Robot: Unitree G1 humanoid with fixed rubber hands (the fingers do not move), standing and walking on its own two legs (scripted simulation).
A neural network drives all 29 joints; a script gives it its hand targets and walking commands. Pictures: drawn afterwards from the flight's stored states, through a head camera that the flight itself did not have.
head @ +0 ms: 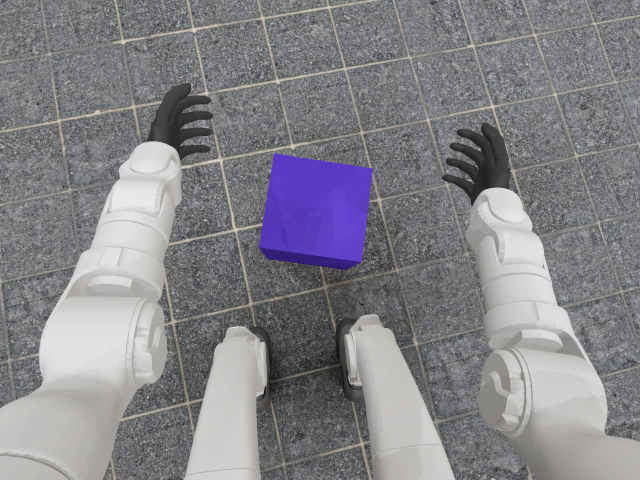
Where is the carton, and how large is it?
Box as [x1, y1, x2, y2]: [259, 153, 372, 269]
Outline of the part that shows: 274,153 259,244 260,249 266,257 271,259 346,269 360,262 362,255 372,168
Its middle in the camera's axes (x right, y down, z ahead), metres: -0.01 -0.05 +0.91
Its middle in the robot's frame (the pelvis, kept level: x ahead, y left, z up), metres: +0.47 -0.05 -0.52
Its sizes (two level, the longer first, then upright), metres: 0.210 0.200 0.250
